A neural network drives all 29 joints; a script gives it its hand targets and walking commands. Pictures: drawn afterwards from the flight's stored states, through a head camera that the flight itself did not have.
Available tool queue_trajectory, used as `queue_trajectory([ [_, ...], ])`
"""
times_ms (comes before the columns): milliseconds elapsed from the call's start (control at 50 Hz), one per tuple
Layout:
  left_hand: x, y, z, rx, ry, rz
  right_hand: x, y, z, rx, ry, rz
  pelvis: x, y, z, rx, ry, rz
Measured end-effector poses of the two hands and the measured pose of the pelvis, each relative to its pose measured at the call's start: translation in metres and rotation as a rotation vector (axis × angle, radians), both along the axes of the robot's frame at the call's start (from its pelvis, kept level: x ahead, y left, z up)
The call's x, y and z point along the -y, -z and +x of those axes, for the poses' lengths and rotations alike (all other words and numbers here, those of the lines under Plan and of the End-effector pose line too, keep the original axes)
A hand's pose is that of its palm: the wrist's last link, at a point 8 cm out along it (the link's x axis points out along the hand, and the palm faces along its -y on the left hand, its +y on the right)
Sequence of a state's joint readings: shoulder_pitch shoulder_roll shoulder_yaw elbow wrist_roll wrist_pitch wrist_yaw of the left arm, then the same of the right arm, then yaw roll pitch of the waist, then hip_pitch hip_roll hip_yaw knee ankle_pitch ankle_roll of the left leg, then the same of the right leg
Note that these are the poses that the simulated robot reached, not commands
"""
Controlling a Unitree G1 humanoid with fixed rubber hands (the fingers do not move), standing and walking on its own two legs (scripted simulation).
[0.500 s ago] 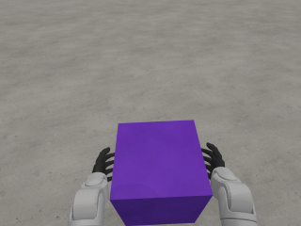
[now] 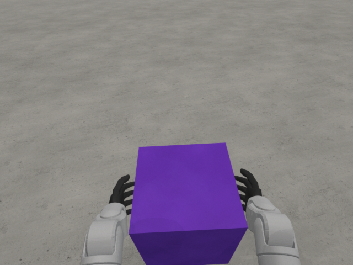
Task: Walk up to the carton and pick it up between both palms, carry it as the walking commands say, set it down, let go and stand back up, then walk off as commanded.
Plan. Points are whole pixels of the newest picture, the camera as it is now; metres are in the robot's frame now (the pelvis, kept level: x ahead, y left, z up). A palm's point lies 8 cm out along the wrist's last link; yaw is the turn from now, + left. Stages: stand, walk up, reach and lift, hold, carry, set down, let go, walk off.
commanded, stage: carry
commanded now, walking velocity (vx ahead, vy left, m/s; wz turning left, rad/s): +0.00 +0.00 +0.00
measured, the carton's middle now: (185, 207) +0.29 +0.00 -0.02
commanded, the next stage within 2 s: hold in 0.40 s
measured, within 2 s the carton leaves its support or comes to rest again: neither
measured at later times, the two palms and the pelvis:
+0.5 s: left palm (121, 210) +0.26 +0.15 +0.03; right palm (255, 204) +0.27 -0.16 +0.03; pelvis +0.00 +0.00 +0.00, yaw +1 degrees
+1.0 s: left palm (120, 208) +0.26 +0.15 +0.04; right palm (250, 191) +0.30 -0.15 +0.04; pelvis +0.00 -0.03 +0.01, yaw +4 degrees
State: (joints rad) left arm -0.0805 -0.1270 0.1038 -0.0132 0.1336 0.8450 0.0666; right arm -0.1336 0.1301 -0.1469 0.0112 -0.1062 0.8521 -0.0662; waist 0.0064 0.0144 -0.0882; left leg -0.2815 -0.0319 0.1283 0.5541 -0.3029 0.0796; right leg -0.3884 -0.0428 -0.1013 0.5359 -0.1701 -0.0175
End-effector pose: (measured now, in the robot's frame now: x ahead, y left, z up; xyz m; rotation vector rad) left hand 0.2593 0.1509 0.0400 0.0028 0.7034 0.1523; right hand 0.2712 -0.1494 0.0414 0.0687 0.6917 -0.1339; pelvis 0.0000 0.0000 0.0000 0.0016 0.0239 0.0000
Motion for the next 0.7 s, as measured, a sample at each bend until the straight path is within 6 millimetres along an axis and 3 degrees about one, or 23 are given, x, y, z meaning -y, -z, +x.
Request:
queue_trajectory([
  [160,0.001,-0.006,0.001,0.033,0.002,-0.003,0.001,-0.007,-0.001,0.033,0.012,-0.003,-0.001,0.000,0.001,0.003,0.003,-0.001],
  [280,0.002,0.004,0.003,-0.004,0.013,0.010,0.003,0.004,0.000,-0.003,0.009,-0.007,-0.001,0.000,0.002,0.010,0.006,0.002],
  [420,0.003,-0.009,0.001,0.041,-0.004,0.002,0.004,-0.009,-0.001,0.041,0.018,0.005,0.001,0.000,0.001,0.001,0.003,0.001],
  [560,0.009,0.021,-0.007,-0.047,0.004,0.006,0.010,0.019,-0.008,-0.045,-0.020,-0.045,0.007,-0.004,-0.001,0.098,-0.023,-0.002],
  [620,0.009,0.021,-0.012,-0.043,-0.006,0.020,0.009,0.022,-0.009,-0.039,-0.027,-0.010,0.010,-0.004,-0.001,0.117,-0.025,-0.001],
  [700,0.007,0.011,-0.009,0.005,-0.036,0.010,0.006,0.012,0.001,0.009,-0.039,0.003,0.015,-0.004,-0.001,0.132,-0.030,0.001],
])
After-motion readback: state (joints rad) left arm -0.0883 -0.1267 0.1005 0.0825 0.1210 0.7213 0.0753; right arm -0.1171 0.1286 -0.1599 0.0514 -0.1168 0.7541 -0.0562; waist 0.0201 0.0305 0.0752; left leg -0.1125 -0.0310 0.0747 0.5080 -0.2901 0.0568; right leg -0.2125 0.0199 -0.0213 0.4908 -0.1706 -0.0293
